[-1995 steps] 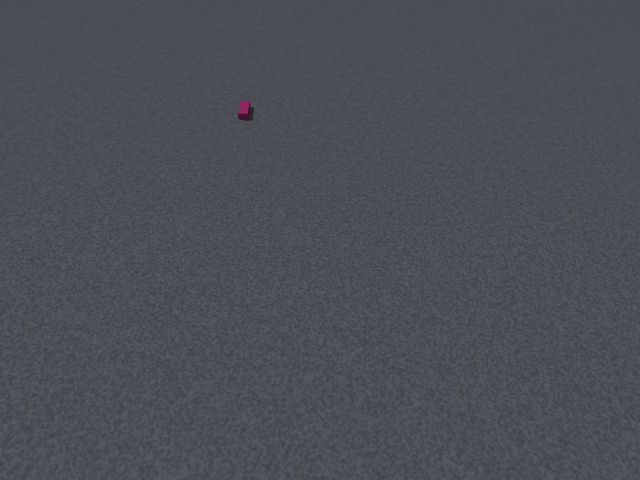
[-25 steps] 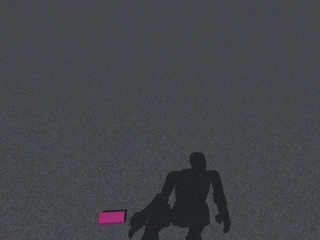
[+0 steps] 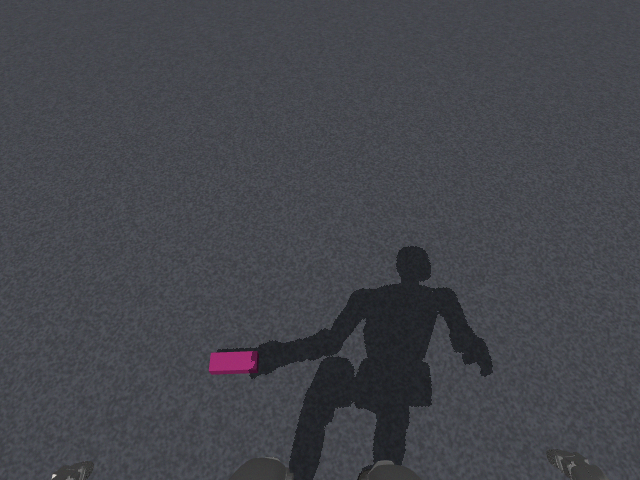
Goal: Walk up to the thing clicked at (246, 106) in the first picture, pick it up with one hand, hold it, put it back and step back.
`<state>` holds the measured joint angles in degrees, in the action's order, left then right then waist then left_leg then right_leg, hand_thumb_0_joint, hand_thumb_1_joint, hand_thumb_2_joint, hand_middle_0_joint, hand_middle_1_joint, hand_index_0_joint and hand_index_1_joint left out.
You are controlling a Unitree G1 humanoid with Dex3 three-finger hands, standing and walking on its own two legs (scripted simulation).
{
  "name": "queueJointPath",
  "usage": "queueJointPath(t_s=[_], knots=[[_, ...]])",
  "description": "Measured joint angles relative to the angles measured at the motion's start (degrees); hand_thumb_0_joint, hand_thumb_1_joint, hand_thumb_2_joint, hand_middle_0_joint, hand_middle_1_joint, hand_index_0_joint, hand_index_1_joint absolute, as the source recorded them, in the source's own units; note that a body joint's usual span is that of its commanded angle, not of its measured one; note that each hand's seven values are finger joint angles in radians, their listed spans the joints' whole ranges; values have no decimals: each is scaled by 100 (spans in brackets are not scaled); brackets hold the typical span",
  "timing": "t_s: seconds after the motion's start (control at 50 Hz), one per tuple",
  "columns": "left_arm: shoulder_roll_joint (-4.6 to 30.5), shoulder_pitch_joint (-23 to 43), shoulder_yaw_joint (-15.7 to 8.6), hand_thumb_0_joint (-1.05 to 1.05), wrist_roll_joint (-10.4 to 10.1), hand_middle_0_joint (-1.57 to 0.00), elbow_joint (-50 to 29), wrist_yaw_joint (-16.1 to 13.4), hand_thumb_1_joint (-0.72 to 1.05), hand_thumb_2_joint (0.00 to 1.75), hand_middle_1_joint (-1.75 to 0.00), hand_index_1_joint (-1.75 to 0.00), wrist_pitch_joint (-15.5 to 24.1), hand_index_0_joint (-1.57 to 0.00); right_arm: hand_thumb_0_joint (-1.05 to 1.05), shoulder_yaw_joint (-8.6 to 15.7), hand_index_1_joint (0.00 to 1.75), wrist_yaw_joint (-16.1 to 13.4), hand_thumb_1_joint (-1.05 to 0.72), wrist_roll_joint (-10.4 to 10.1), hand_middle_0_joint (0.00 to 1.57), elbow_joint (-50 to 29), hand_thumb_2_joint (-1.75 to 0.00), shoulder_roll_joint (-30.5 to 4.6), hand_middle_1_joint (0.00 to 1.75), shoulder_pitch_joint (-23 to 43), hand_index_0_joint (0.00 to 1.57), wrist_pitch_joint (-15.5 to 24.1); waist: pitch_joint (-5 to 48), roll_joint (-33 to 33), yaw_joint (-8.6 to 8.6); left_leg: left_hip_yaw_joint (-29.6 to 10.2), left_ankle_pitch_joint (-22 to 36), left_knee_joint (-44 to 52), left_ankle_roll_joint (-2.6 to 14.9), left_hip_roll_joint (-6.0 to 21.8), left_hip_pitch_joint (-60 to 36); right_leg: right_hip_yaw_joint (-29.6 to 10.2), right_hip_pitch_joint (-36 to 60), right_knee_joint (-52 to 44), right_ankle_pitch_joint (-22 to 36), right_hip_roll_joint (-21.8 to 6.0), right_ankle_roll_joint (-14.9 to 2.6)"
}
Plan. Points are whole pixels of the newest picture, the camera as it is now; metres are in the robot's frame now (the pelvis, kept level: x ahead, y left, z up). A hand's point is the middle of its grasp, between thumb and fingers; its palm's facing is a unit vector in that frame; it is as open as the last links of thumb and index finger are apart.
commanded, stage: step back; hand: left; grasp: from above
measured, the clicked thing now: (234, 362) +0.50 +0.25 -0.74
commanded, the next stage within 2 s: none
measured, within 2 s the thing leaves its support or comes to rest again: neither
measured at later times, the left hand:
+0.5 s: hand out of the picture +0.01 +0.28 -0.15, palm faces -0.07 -0.92 -0.39, open 7.3 cm
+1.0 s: hand out of the picture -0.11 +0.32 -0.15, palm faces -0.01 -0.93 -0.36, open 7.3 cm
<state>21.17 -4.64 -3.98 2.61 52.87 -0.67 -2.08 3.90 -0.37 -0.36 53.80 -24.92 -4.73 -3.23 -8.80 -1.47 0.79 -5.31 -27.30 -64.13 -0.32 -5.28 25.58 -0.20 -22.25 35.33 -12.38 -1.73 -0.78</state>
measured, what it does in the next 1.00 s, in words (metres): walks backwards: left foot, then right foot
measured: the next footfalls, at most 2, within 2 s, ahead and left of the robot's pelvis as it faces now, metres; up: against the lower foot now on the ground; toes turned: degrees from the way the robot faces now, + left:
left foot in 0.12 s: -0.02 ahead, +0.12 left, +0.00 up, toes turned +0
right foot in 0.48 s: -0.06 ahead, -0.10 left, +0.00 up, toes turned +0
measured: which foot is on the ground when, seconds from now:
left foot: up 0.00-0.10, down 0.12-0.52, up 0.54-0.82, down 0.84-1.00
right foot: down 0.00-0.14, up 0.16-0.46, down 0.48-0.86, up 0.88-1.00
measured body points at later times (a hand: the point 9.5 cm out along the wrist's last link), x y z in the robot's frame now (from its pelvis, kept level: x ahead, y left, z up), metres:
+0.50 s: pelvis -0.10 +0.02 -0.01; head -0.02 +0.01 +0.44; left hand +0.02 +0.32 -0.13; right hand +0.01 -0.30 -0.12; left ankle -0.06 +0.12 -0.72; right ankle -0.10 -0.10 -0.73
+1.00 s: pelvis -0.23 +0.05 +0.01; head -0.18 +0.08 +0.45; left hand -0.11 +0.36 -0.12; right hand -0.15 -0.27 -0.10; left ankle -0.20 +0.15 -0.72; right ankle -0.23 -0.10 -0.64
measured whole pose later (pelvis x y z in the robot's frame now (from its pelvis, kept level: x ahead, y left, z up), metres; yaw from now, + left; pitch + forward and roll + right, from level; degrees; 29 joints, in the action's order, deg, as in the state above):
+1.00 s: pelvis -0.23 +0.05 +0.01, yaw -1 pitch -2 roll -2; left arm 23.4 -7.7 -4.8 0.9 46.5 -0.8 -4.0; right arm 2.1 -0.3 2.4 50.5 -20.3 -10.0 -1.7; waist -9.8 2.6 -0.2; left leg -1.0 -15.3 -34.0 2.2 -0.5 16.4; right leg -8.9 -29.2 68.0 -28.5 7.1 -0.7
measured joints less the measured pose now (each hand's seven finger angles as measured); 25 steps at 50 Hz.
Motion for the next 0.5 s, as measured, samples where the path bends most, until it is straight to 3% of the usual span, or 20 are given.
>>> queueJointPath(t_s=[0.08, 0.12, 0.14, 0.16, 0.2, 0.22, 0.26, 0.32, 0.42, 0.48, 0.5], knots=[[14, 123, 19, 0, -40, -21, -337, -23, 91, 90, -30, -30, 42, -21, 0, -103, 30, 1, -91, 97, 20, 59, -90, 90, 30, -269, 20, -3, -16, 110, -49, 183, -162, 1496, -12, 247, -696, 161, -151, -8, 116, -113, 85], [61, 166, 37, 0, -102, -21, -465, -2, 90, 90, -30, -30, 16, -21, 0, -116, 30, 9, -91, 163, 20, 78, -90, 156, 30, -355, 20, 40, -60, 202, -101, 317, 393, 2534, 53, 349, -1085, 207, -300, 177, 95, -193, 176], [115, 203, 31, 0, -134, -21, -488, 6, 90, 90, -30, -30, -14, -21, 0, -106, 30, 7, -91, 214, 20, 98, -90, 249, 30, -354, 21, 64, -152, 376, -94, 402, 520, 2670, 112, 254, -1152, 125, -350, 280, 86, -291, 183], [131, 210, 20, 0, -159, -21, -476, -3, 91, 90, -30, -30, -49, -21, 0, -115, 30, 37, -91, 250, 20, 97, -90, 318, 30, -365, 21, 69, -215, 460, -63, 469, 528, 2663, 161, 231, -1158, -24, -399, 419, -270, -230, 130], [98, 160, 14, 0, -146, -21, -384, -34, 91, 90, -30, -30, -118, -21, 0, -145, 30, 101, -91, 282, 20, 50, -90, 389, 30, -426, 21, 88, -230, 373, -146, 417, 572, 2676, 223, 358, -1111, -397, -553, 1223, -1332, 230, 59], [100, 128, 8, 0, -159, -21, -343, -41, 91, 90, -30, -30, -147, -21, 1, -163, 30, 93, -91, 291, 20, 31, -90, 434, 30, -457, 21, 103, -221, 355, -188, 389, 650, 2772, 230, 403, -1116, -559, -630, 1728, -1548, 441, 23], [108, 38, -6, 0, -208, -21, -329, -53, 91, 90, -30, -30, -156, -21, 1, -201, 30, 49, -91, 290, 20, -15, -90, 502, 30, -503, 21, 103, -177, 370, -189, 410, 823, 2988, 233, 458, -1111, -737, -735, 2531, -1626, 717, -28], [88, -123, -13, 0, -209, -21, -378, -45, 91, 90, -30, -30, -112, -21, 1, -190, 30, -21, -90, 254, 21, -131, -90, 516, 30, -478, 21, 95, -190, 337, -151, 481, 964, 3096, 256, 520, -1064, -694, -564, 2862, -1644, 799, 55], [69, -306, -6, 0, -181, -21, -399, -15, 91, 90, -30, -30, -76, -21, 1, -157, 30, -74, -90, 199, 21, -430, -90, 459, 30, -317, 21, 126, -260, 281, -118, 685, 992, 2883, 244, 565, -863, -467, 127, 1699, -1568, 533, 134], [43, -375, -6, 0, -148, -21, -383, 6, 91, 90, -30, -30, 4, -21, 1, -151, 30, -60, -90, 136, 21, -542, -90, 373, 30, -215, 21, 95, -245, 219, -74, 828, 890, 2519, 197, 594, -641, -247, 691, 243, -856, 355, 39], [-30, -356, -14, 0, -118, -21, -330, -3, 91, 90, -30, -30, 42, -21, 1, -136, 30, -58, -90, 103, 21, -526, -90, 313, 30, -142, 21, 72, -299, 46, -86, 787, 842, 2358, 166, 706, -587, -175, 784, 57, -693, 450, 8]])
